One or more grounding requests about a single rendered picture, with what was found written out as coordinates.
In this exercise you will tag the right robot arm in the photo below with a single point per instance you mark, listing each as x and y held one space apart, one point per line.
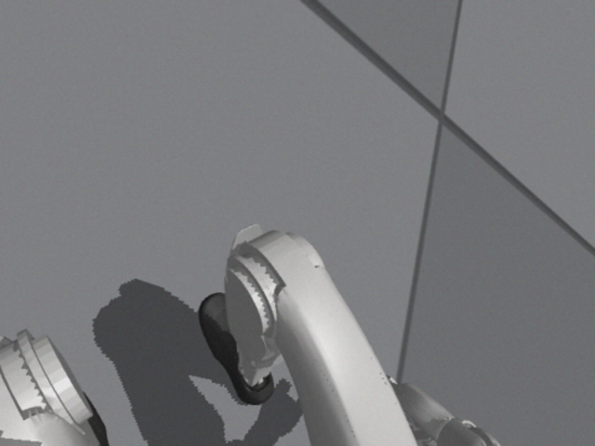
462 432

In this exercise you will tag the right robot hand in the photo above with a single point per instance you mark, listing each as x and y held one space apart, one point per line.
427 415

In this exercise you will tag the left robot foot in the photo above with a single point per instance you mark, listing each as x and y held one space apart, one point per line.
97 425

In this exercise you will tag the right robot foot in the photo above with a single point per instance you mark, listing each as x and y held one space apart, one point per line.
214 324

